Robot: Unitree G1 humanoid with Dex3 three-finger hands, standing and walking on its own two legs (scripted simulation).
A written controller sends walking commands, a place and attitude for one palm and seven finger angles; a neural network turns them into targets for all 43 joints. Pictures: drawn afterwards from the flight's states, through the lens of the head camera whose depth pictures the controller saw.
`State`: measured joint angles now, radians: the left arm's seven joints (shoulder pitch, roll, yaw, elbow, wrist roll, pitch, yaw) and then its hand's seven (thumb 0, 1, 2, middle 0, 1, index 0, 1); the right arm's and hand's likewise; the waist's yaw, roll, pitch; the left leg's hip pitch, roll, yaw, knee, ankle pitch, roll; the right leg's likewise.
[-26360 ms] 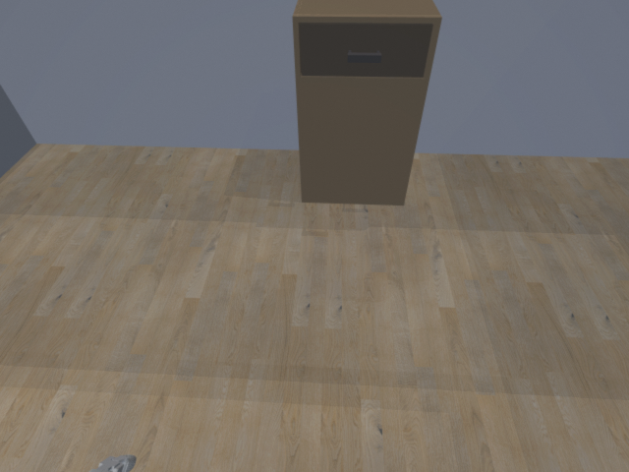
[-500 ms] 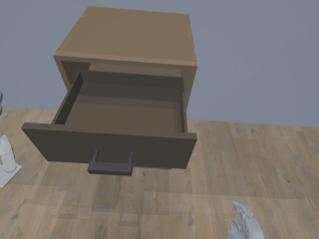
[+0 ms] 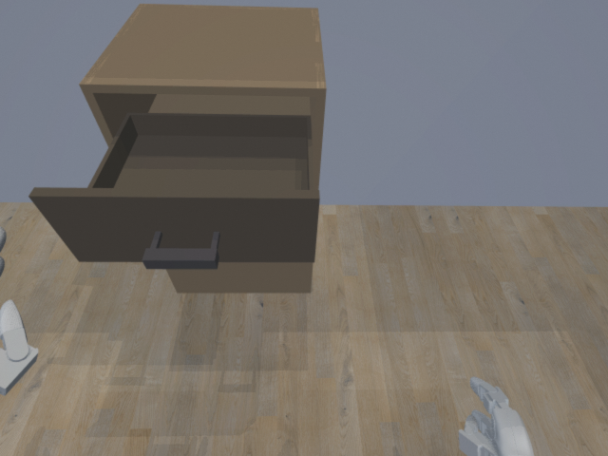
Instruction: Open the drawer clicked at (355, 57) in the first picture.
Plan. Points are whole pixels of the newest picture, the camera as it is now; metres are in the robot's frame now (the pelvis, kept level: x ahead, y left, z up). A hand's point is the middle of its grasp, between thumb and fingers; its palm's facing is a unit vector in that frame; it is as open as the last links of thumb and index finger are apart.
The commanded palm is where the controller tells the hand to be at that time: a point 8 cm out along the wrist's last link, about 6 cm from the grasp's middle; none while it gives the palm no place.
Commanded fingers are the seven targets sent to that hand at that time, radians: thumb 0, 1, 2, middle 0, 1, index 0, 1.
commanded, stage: stop stepping back and stand still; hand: left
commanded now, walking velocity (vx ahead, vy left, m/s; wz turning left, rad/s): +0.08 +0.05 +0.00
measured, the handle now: (184, 248) +0.45 +0.22 -0.04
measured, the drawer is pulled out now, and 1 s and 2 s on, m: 0.30 0.30 0.30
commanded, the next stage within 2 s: let the arm hang, fingers relaxed in 0.66 s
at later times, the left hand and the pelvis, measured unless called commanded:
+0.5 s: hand out of the picture +0.09 +0.23 +0.14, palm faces +0.40 -0.84 -0.37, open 7.4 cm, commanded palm +0.03 +0.27 +0.19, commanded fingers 0.00 0.90 0.90 -0.20 -0.30 -0.20 -0.30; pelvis -0.09 -0.01 +0.01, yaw +2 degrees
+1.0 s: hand out of the picture -0.01 +0.16 -0.14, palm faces +0.08 -0.97 -0.23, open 7.4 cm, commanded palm none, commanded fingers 0.00 0.90 0.90 -0.20 -0.30 -0.20 -0.30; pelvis -0.10 -0.02 -0.01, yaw +3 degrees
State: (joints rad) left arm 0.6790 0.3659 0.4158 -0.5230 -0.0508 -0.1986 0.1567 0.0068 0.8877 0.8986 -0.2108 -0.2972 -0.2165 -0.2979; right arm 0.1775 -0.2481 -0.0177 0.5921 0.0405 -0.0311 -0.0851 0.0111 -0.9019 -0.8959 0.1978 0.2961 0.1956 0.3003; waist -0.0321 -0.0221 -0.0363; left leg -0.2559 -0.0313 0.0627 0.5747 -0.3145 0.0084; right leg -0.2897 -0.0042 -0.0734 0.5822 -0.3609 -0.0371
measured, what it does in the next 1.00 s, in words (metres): walks backwards: left foot, then left foot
